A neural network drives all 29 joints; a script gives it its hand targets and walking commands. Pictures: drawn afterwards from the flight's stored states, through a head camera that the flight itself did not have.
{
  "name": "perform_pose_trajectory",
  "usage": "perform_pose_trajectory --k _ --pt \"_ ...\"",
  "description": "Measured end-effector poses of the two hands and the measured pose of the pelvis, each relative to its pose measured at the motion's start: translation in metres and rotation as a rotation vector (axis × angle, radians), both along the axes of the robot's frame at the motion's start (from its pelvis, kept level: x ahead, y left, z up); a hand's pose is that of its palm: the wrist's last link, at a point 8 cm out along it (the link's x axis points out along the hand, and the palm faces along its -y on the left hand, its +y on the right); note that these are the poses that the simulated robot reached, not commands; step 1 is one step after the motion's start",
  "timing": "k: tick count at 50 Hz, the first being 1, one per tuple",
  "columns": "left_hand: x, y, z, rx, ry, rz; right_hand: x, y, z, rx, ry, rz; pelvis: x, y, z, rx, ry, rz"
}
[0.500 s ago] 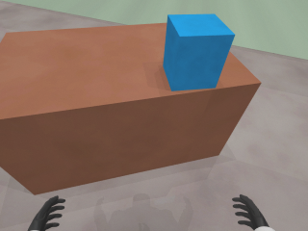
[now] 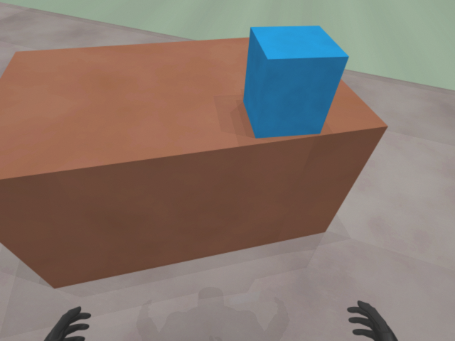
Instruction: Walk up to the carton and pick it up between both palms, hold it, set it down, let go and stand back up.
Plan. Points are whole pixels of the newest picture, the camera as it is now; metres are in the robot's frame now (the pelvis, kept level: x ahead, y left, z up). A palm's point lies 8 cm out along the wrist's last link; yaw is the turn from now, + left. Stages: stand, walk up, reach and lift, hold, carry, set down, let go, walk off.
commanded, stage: stand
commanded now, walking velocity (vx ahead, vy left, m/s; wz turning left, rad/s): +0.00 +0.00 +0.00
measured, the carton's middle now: (286, 82) +0.81 -0.20 +0.04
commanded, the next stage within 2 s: walk up in 0.30 s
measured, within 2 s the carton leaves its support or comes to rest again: neither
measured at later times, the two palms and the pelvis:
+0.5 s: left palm out of the picture +0.11 +0.29 -0.09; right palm out of the picture +0.11 -0.29 -0.09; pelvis +0.00 +0.00 +0.01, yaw +0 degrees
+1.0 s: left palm out of the picture +0.14 +0.21 -0.09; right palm (447, 315) +0.19 -0.42 -0.08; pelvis +0.07 -0.11 -0.02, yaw +6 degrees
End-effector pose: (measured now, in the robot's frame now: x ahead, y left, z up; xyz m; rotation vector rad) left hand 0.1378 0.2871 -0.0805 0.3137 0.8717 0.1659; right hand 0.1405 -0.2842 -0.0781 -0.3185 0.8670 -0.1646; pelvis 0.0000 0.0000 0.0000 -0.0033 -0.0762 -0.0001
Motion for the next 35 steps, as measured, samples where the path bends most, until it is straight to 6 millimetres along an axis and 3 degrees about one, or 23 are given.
perform_pose_trajectory --k 28,31,35 --pt "-0.032 0.003 -0.010 0.006 0.124 0.045 -0.031 -0.013 -0.012 -0.014 0.127 -0.040 -0.002 -0.005 0.006 0.001 0.008 0.007" --pt "-0.029 0.008 -0.008 0.017 0.114 0.039 -0.046 -0.028 -0.011 -0.066 0.149 -0.034 0.002 -0.013 0.002 0.019 0.026 0.003" --pt "-0.017 0.000 -0.005 0.033 0.094 0.015 -0.077 -0.068 -0.004 -0.157 0.213 -0.063 0.010 -0.032 -0.001 0.045 0.035 0.006"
